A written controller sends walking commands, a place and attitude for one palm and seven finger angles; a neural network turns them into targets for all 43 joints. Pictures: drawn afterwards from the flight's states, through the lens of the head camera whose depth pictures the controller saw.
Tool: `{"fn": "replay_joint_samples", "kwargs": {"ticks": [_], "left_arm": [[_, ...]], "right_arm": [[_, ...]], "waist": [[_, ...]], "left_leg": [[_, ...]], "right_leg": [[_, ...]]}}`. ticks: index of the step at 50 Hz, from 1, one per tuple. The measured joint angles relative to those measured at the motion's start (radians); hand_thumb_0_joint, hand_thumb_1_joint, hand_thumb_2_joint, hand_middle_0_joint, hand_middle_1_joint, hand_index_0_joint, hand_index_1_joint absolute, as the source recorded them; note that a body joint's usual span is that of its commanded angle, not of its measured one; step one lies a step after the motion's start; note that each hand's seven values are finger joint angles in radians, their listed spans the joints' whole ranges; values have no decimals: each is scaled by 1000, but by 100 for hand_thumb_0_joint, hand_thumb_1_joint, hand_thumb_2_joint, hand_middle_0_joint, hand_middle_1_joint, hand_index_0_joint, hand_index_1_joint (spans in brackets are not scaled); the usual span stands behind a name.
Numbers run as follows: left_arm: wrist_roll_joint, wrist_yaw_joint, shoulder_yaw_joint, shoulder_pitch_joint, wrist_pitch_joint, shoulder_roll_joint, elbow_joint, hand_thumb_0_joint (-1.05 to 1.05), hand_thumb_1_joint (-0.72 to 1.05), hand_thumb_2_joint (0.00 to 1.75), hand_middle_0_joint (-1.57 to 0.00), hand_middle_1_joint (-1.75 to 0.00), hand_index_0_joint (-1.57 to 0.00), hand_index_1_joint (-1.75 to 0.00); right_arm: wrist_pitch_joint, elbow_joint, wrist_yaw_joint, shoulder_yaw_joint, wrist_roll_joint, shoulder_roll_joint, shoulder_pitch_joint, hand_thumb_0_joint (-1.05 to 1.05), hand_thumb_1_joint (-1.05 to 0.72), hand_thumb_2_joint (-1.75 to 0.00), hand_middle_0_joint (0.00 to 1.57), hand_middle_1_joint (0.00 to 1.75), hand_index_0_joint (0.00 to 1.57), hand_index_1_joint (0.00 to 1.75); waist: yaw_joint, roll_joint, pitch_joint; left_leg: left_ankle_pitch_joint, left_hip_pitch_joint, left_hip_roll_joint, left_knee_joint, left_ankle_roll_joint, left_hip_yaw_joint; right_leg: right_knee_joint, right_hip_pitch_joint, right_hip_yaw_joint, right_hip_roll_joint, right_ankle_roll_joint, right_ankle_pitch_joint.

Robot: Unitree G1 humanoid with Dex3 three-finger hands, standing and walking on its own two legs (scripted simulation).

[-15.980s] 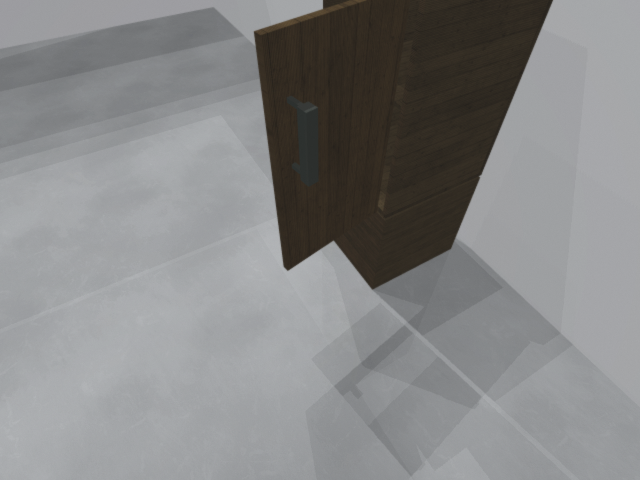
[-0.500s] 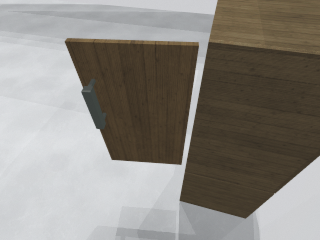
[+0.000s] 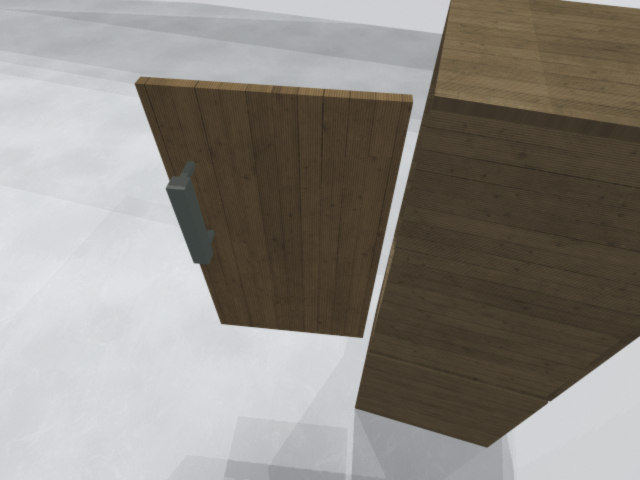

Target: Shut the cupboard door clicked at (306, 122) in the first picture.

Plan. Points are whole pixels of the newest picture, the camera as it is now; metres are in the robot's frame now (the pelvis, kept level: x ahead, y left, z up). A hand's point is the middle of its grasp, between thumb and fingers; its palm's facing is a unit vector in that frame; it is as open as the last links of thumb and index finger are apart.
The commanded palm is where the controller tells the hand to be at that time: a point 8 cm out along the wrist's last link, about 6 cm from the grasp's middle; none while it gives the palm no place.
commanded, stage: look again from close up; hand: left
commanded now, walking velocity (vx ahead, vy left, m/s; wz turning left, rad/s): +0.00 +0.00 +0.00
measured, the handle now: (196, 214) +0.47 +0.22 +0.05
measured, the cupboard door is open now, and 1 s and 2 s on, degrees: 100 100 100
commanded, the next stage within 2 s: raise the hand and make a fist in 0.26 s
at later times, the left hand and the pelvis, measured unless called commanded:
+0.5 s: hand out of the picture +0.14 +0.20 -0.08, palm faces +0.22 -0.96 -0.18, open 7.2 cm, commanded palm +0.10 +0.23 -0.06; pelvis -0.01 +0.00 -0.01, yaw +2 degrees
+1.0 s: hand (175, 479) +0.13 +0.17 -0.02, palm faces -0.04 -1.00 -0.04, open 5.1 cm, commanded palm +0.11 +0.23 -0.02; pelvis -0.07 -0.02 -0.09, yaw +4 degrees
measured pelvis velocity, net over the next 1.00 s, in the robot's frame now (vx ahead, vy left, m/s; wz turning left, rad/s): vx -0.07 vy -0.02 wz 0.07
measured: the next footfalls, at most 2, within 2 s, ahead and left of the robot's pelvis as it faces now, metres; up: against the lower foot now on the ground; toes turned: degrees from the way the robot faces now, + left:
none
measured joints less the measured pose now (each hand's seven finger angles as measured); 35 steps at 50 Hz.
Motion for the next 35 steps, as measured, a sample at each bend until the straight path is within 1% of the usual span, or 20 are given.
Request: {"fn": "replay_joint_samples", "kwargs": {"ticks": [9, 18, 19, 20, 21, 22, 23, 24, 26, 27, 29, 31, 32, 33, 34, 35], "left_arm": [[1, -1, 6, -14, 3, 9, -5, 1, 92, 90, -20, -30, -20, -30], [1, -2, 9, -21, 6, 12, -8, 1, 92, 90, -20, -30, -20, -30], [4, 6, 8, -21, -1, 10, -8, 1, 91, 90, -20, -30, -20, -30], [-19, 1, 55, 26, 56, 10, -168, 1, 92, 90, -20, -30, -20, -30], [-53, 12, 61, 88, 66, 24, -364, 2, 92, 90, -20, -30, -20, -31], [-89, 30, 51, 146, 48, 38, -543, 2, 93, 90, -21, -30, -20, -31], [-112, 44, 43, 182, 25, 49, -687, 2, 93, 90, -21, -30, -20, -31], [-128, 49, 41, 190, -4, 53, -790, 2, 93, 90, -21, -31, -21, -31], [-149, 26, 60, 140, -89, 43, -895, 2, 93, 90, -22, -32, -22, -33], [-160, -3, 79, 105, -146, 35, -915, 2, 93, 90, -23, -33, -23, -34], [-197, -89, 118, 49, -282, 26, -929, 2, 93, 90, -25, -36, -25, -36], [-237, -209, 144, 20, -423, 21, -930, 1, 92, 90, -28, -39, -27, -39], [-248, -275, 152, 15, -485, 22, -927, 1, 92, 90, -29, -40, -29, -41], [-255, -333, 157, 15, -528, 26, -924, 1, 92, 90, -31, -42, -30, -43], [-261, -379, 159, 23, -546, 32, -926, 1, 92, 90, -32, -44, -32, -44], [-270, -411, 158, 36, -543, 39, -931, 0, 91, 90, -34, -45, -34, -46]], "right_arm": [[-1, -3, -2, -1, -1, -9, -10, 0, -91, -90, 20, 30, 20, 30], [-1, 0, -1, 0, -1, -7, -8, 0, -91, -90, 20, 30, 20, 30], [3, -6, 2, -1, 0, -10, -8, 0, -91, -90, 20, 30, 20, 30], [-15, -44, -11, 3, 3, -13, 3, 1, -92, -90, 20, 30, 20, 30], [-65, -92, -32, 10, 18, -19, 29, 1, -92, -90, 20, 30, 20, 30], [-122, -135, -45, 8, 27, -28, 56, 1, -92, -90, 20, 30, 20, 30], [-176, -169, -46, 2, 34, -40, 75, 1, -92, -90, 20, 30, 20, 30], [-217, -205, -39, -8, 35, -54, 87, 1, -92, -90, 20, 30, 20, 30], [-266, -273, -18, -30, 25, -89, 80, 1, -92, -90, 20, 30, 20, 30], [-276, -304, -7, -40, 20, -102, 64, 1, -92, -90, 20, 30, 20, 30], [-285, -368, 14, -56, 14, -115, 23, 1, -91, -90, 20, 30, 20, 30], [-286, -437, 31, -70, 12, -117, -19, 1, -91, -90, 20, 30, 20, 30], [-285, -473, 39, -77, 13, -119, -38, 1, -91, -90, 20, 30, 20, 30], [-281, -509, 44, -82, 16, -123, -55, 1, -91, -90, 20, 30, 20, 30], [-274, -547, 46, -86, 22, -130, -70, 1, -91, -90, 20, 30, 20, 30], [-265, -582, 45, -90, 27, -137, -82, 1, -91, -90, 20, 30, 20, 30]], "waist": [[0, 1, 4], [-1, 2, 9], [-3, 7, 6], [-7, 4, 18], [-7, -2, 19], [-7, -7, 8], [-11, -8, -10], [-22, -2, -25], [-45, 23, -58], [-51, 31, -76], [-53, 22, -116], [-49, -5, -148], [-46, -17, -156], [-41, -27, -161], [-34, -33, -163], [-27, -38, -163]], "left_leg": [[2, 14, -7, -13, 5, 1], [7, 22, -11, -24, 7, 1], [2, 1, -6, -1, 5, -3], [-8, -17, -3, 29, 4, -4], [-21, -34, -4, 53, 5, -3], [-31, -48, -11, 71, 5, -1], [-36, -62, -19, 86, 5, -2], [-42, -83, -27, 108, 6, -10], [-61, -163, -30, 183, 8, -31], [-71, -209, -27, 222, 8, -35], [-93, -310, -20, 303, 4, -27], [-121, -416, -11, 397, -2, -15], [-138, -465, -6, 447, -3, -13], [-155, -509, -1, 496, -2, -12], [-152, -549, 3, 539, -5, -14], [-172, -583, 6, 581, -7, -17]], "right_leg": [[-3, 9, 2, -6, 5, -3], [-9, 15, 2, -10, 8, -2], [-9, 9, -2, -7, 9, 0], [14, -8, -4, -6, 11, -3], [60, -38, -3, -8, 10, -14], [103, -63, -1, -16, 9, -31], [133, -82, -1, -26, 8, -48], [151, -95, -6, -35, 7, -65], [187, -147, -26, -42, 10, -87], [217, -189, -31, -41, 10, -90], [299, -294, -24, -39, 3, -105], [396, -406, -14, -35, -5, -131], [445, -456, -12, -33, -10, -146], [491, -500, -12, -30, -16, -160], [533, -539, -13, -27, -21, -173], [571, -572, -14, -25, -23, -185]]}}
